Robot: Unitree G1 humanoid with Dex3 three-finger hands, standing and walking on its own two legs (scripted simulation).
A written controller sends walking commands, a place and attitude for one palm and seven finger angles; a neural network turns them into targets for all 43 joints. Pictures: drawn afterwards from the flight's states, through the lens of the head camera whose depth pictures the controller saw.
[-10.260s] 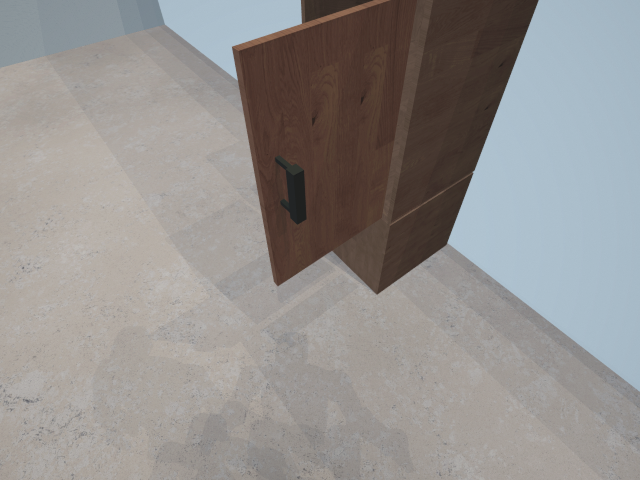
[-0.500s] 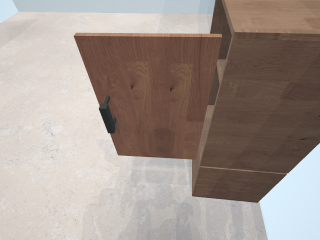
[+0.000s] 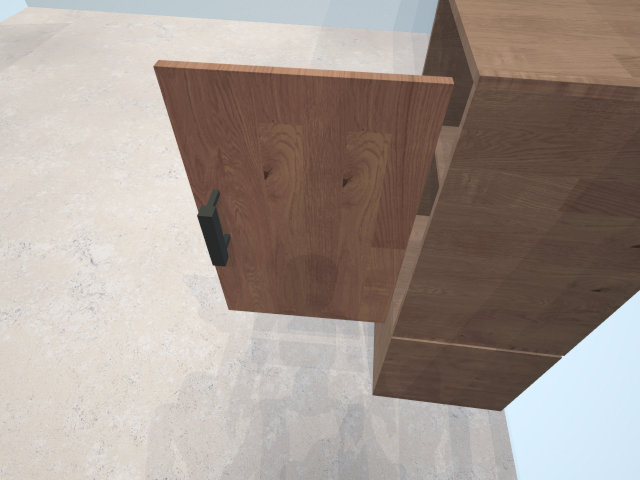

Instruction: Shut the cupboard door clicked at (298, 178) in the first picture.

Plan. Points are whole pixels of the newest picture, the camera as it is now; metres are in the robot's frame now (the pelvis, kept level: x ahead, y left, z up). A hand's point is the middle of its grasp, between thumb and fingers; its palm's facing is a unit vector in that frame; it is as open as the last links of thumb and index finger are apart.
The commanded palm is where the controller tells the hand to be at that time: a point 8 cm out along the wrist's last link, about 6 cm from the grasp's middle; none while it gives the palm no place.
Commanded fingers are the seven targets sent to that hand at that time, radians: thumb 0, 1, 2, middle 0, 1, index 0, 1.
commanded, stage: come to a stop and stand still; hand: left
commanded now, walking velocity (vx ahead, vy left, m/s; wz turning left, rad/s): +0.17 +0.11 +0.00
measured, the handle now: (217, 228) +0.50 +0.22 -0.02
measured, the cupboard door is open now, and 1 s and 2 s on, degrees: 92 92 92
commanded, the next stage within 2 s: look again from close up in 1.08 s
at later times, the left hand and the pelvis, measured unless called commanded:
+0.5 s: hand out of the picture +0.05 +0.23 -0.18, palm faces -0.01 -0.97 -0.24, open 7.4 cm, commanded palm none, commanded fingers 0.00 0.90 0.90 -0.20 -0.30 -0.20 -0.30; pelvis +0.02 +0.04 -0.01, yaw -1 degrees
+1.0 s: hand out of the picture +0.03 +0.19 -0.17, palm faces -0.03 -0.98 -0.20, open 7.4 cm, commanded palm none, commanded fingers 0.00 0.90 0.90 -0.20 -0.30 -0.20 -0.30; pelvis +0.02 +0.01 +0.00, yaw -1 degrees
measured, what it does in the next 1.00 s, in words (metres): stands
